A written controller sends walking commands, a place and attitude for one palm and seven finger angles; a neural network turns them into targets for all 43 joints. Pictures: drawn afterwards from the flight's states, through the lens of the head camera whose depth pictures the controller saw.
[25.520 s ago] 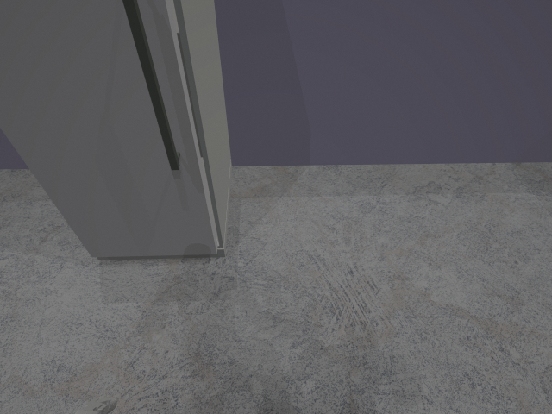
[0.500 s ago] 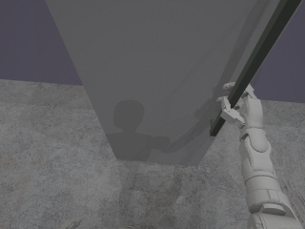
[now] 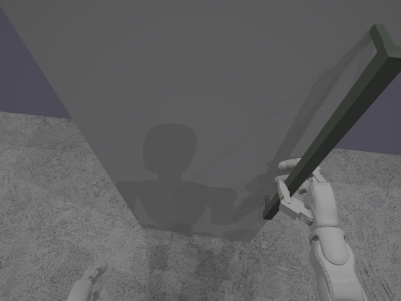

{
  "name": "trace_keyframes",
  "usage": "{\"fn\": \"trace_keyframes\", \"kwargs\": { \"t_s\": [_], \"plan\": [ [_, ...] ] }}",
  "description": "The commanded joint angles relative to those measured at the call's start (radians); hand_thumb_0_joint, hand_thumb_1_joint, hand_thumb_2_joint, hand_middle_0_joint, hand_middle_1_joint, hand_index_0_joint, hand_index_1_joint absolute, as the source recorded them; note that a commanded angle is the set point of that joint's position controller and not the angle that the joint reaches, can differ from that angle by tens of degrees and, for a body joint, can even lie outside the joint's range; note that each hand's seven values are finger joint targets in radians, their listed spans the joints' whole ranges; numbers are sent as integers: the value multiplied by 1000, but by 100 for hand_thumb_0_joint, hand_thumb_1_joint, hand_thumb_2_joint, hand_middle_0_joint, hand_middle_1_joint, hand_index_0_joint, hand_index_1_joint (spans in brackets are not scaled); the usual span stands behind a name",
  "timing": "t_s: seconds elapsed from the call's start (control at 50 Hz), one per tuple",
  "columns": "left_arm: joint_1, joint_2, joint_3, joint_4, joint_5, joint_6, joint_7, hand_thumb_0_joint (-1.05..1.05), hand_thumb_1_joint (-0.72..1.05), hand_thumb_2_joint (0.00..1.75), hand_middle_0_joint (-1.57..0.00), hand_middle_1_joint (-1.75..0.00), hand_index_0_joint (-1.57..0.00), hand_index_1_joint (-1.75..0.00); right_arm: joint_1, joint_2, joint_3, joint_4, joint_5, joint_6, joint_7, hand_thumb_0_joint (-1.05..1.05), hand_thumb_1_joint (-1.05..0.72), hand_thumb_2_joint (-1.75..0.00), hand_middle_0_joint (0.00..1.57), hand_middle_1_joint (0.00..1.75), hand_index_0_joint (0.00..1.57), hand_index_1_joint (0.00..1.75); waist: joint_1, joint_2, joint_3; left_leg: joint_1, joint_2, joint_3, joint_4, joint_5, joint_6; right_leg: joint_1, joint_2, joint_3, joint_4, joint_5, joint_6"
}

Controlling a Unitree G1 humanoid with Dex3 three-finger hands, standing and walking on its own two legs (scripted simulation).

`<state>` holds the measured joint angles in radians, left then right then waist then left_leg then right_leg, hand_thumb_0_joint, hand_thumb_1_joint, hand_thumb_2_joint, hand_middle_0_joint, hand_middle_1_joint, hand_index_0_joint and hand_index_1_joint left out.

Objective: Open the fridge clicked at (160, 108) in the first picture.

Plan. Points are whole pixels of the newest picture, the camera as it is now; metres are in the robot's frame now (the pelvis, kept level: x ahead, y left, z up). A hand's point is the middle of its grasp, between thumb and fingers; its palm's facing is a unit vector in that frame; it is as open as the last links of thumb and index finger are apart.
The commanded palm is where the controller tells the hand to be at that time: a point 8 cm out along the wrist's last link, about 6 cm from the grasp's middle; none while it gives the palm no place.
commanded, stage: walk backward, drawing the door open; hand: right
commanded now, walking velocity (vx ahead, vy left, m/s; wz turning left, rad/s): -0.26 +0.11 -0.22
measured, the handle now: (300, 162) +0.37 -0.14 +0.08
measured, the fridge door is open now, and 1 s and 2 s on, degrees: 1 1 1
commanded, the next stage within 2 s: none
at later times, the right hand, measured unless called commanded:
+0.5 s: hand (281, 191) +0.32 -0.12 +0.04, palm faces +0.08 +1.00 -0.02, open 5.3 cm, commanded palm +0.29 -0.17 +0.03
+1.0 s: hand (278, 192) +0.32 -0.11 +0.04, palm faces +0.21 +0.96 -0.17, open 6.0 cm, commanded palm +0.27 -0.15 +0.03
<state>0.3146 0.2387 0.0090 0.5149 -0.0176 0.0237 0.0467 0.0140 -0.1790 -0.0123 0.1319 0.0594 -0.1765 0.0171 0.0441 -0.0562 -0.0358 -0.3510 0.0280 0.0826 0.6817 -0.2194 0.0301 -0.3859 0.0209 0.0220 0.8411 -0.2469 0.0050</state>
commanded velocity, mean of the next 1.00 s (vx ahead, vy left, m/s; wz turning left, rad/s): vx -0.38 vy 0.05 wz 0.09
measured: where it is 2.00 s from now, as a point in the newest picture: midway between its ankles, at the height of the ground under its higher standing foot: outside the picture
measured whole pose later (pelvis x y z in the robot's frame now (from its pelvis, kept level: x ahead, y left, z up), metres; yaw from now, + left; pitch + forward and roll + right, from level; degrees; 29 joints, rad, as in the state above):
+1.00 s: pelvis +0.06 +0.04 -0.02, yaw -5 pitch +1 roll -2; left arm 0.19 0.20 -0.02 0.55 0.01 0.11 0.06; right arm 0.12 -0.09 0.03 0.09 0.05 -0.06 -0.12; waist -0.01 -0.08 -0.02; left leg -0.38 -0.07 -0.02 0.61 -0.24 0.07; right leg -0.43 0.00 0.00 0.86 -0.46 0.03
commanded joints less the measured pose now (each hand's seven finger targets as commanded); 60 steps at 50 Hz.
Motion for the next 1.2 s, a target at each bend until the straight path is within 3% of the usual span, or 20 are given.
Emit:
{"fn": "trace_keyframes", "kwargs": {
  "t_s": [0.0, 0.02, 0.06, 0.08, 0.14, 0.22, 0.26, 0.28, 0.34, 0.42, 0.5, 0.58, 0.68, 0.72, 0.76, 0.86, 0.9, 0.94, 1.0, 1.18],
  "plan": [
    [-118, 106, 54, -121, 16, -69, 31, 0, 90, 90, -20, -30, -20, -30, -130, -87, -52, -279, -22, -65, -76, 0, -90, -90, 45, 140, 45, 140, -107, 211, -120, 740, 190, -146, 154, 1324, 53, -466, 2, 86, -150, -5, 11],
    [-95, 109, 50, -100, 24, -77, 31, 0, 90, 90, -20, -30, -20, -30, -185, -50, -6, -347, -17, -73, -72, 0, -90, -90, 45, 140, 45, 140, -51, 135, -131, 554, 115, -78, 264, 1195, -8, -215, -55, 103, -429, 299, 3],
    [-142, 121, 55, -89, 37, -58, 10, 0, 90, 90, -20, -30, -20, -30, -277, 5, 98, -488, -40, -61, -65, 0, -90, -90, 45, 140, 45, 140, 0, -389, -288, -298, -164, 11, 616, -289, -51, 827, -202, 160, -510, 1752, -41],
    [-94, 100, 50, -78, 49, -56, -19, 0, 90, 90, -20, -30, -20, -30, -185, 66, 135, -405, -68, -39, -71, 0, -90, -90, 45, 140, 45, 140, 19, -351, -287, -363, -170, 30, 634, -471, -41, 882, -198, 167, -372, 1757, -26],
    [-92, 81, 38, -97, 41, -42, -41, 0, 90, 90, -20, -30, -20, -30, -102, 28, 106, -375, -89, -32, -88, 0, -90, -90, 45, 140, 45, 140, 9, -167, -213, -564, -167, 125, 403, -329, 4, 953, -115, 109, -286, 1508, 66],
    [-128, 25, 12, -151, 11, -63, -20, 0, 90, 90, -20, -30, -20, -30, -21, 5, 135, -468, -44, -24, -42, 0, -90, -90, 45, 140, 45, 140, -48, 55, -227, 184, -153, 117, -341, 365, 45, 422, -46, 17, -24, 1138, 134],
    [-217, 8, -2, -217, 5, -103, 9, 0, 90, 90, -20, -30, -20, -30, 117, -98, 52, -528, -54, -54, -42, 0, -90, -90, 45, 140, 45, 140, -137, 248, -298, 732, 236, -247, -200, 1249, 214, -146, 123, 40, 401, -209, 98],
    [-237, 17, -30, -269, 25, -115, 20, 0, 90, 90, -20, -30, -20, -30, 163, -65, 65, -550, -47, -46, -54, 0, -90, -90, 45, 140, 45, 140, -139, 264, -250, 583, 380, -442, -177, 1432, 235, -166, 135, 124, 528, -394, 23],
    [-199, 21, -57, -228, 33, -128, 2, 0, 90, 90, -20, -30, -20, -30, 170, 34, 211, -614, -14, -14, -60, 0, -90, -90, 45, 140, 45, 140, -91, 171, 125, 257, 248, -419, -202, 1252, 50, -225, 44, 81, 364, -370, -9],
    [-141, 7, -57, -120, 45, -96, -48, 0, 90, 90, -20, -30, -20, -30, 318, 64, 206, -563, -43, -59, -84, 0, -90, -90, 45, 140, 45, 140, -3, 36, -156, 30, 122, -126, -357, 669, -78, 61, 43, -57, 305, -44, 24],
    [-207, 16, -10, -99, 13, -56, -28, 0, 90, 90, -20, -30, -20, -30, 263, 34, 187, -619, -49, -58, -108, 0, -90, -90, 45, 140, 45, 140, -19, 206, -175, 1, 134, -206, -458, 593, -357, 78, 71, -89, 201, -111, 31],
    [-252, 25, -20, -104, 28, -29, -2, 0, 90, 90, -20, -30, -20, -30, 281, 31, 204, -514, -62, -33, -110, 0, -90, -90, 45, 140, 45, 140, -28, 192, -176, 101, 142, -282, -425, 300, -38, 158, 38, -82, -165, -75, -1],
    [-197, 97, -20, -171, 3, 36, -6, 0, 90, 90, -20, -30, -20, -30, 272, -5, 177, -464, -45, -49, -126, 0, -90, -90, 45, 140, 45, 140, -10, -52, -160, 192, -45, -243, -102, 301, -255, 130, -192, 104, -571, 145, -140],
    [-237, 60, -13, -193, 23, 25, 4, 0, 90, 90, -20, -30, -20, -30, 259, 17, 145, -444, -40, -51, -138, 0, -90, -90, 45, 140, 45, 140, -49, -88, -182, 43, -89, -290, 269, -199, -162, 148, -418, 277, -489, 582, -253],
    [-266, 42, -17, -189, 63, 12, 12, 0, 90, 90, -20, -30, -20, -30, 200, 1, 115, -440, -45, -16, -118, 0, -90, -90, 45, 140, 45, 140, -64, -187, -139, 11, -97, -257, 346, -305, -57, 72, -413, 234, -481, 686, -231],
    [-202, 82, 9, -155, 33, 20, 20, 0, 90, 90, -20, -30, -20, -30, 99, 70, 159, -290, -56, 49, -97, 0, -90, -90, 45, 140, 45, 140, -50, 159, -73, 48, -38, -91, -195, 108, -93, 169, -233, -6, -273, 346, -66],
    [-230, 63, 12, -155, 37, 34, 34, 0, 90, 90, -20, -30, -20, -30, 45, 1, 118, -303, -56, 32, -94, 0, -90, -90, 45, 140, 45, 140, -35, 303, -115, 93, 164, -376, -276, 637, 12, 19, -54, -97, -92, -39, 20],
    [-264, 66, 26, -149, 24, 45, 35, 0, 90, 90, -20, -30, -20, -30, 87, -46, 30, -291, -47, 43, -115, 0, -90, -90, 45, 140, 45, 140, -87, 283, -200, 96, 324, -564, -377, 525, 38, -83, 24, 21, 227, -331, 18],
    [-240, 41, 5, -118, 26, 44, 33, 0, 90, 90, -20, -30, -20, -30, 16, -47, 25, -264, -52, 27, -136, 0, -90, -90, 45, 140, 45, 140, -55, 126, -250, 194, 273, -461, -357, 486, -15, -108, 23, 80, 260, -227, 34],
    [-221, 80, 11, -120, 5, 89, 66, 0, 90, 90, -20, -30, -20, -30, -44, -70, -38, -80, -33, 1, -163, 0, -90, -90, 45, 140, 45, 140, -64, 212, -281, 337, 202, -344, -455, 422, 14, 16, 45, -24, -153, -227, 3]
  ]
}}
